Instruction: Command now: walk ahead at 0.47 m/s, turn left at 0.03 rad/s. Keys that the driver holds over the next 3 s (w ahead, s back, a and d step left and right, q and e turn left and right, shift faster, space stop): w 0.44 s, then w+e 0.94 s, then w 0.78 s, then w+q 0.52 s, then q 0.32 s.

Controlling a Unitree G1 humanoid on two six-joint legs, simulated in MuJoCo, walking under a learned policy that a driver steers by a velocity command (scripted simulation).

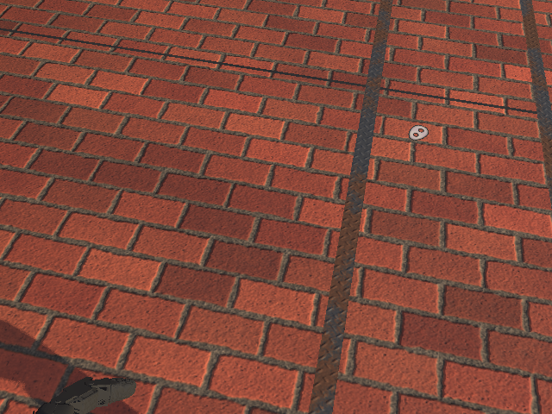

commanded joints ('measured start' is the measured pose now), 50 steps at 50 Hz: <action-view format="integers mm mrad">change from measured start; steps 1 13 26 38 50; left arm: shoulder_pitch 145 195 311 255 -28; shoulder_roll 160 131 200 71 50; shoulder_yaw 62 51 68 53 40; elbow -18 56 142 72 -64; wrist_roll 7 16 -7 -8 0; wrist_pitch -15 -24 30 64 53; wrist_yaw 15 38 61 64 1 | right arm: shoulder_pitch -41 -202 -333 -270 -172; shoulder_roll -174 -58 -117 -88 -175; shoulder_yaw -41 -6 -27 -33 -69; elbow -48 -127 -178 -82 2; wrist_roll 1 -18 -8 -39 0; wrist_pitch -3 -22 -57 -84 -23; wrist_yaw -8 -2 40 16 -8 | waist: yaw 168 93 70 115 43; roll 139 -40 -34 101 69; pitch -67 19 -17 17 97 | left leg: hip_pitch -123 -737 -425 -234 25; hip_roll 171 132 5 249 284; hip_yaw -58 -46 23 -36 215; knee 220 722 200 -148 -55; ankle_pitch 777 201 325 350 639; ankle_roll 127 -4 77 202 154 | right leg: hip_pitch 328 339 510 -132 -148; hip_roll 48 -197 -191 -112 -57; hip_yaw -44 215 130 134 -32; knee -31 -405 -133 576 115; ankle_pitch -19 26 309 -107 -22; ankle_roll -70 -239 -119 33 -37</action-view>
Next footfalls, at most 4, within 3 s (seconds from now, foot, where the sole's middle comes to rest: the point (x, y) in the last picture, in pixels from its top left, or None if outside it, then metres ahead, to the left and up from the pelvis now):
0.04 right None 0.18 -0.12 -0.77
0.54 left None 0.47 0.13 -0.77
1.08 right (315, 317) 0.71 -0.17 -0.77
1.58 left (282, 213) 1.06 -0.12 -0.77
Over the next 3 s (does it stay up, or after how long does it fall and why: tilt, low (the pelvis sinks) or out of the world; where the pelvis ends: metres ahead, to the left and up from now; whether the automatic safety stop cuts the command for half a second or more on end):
stays up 1.51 -0.50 0.01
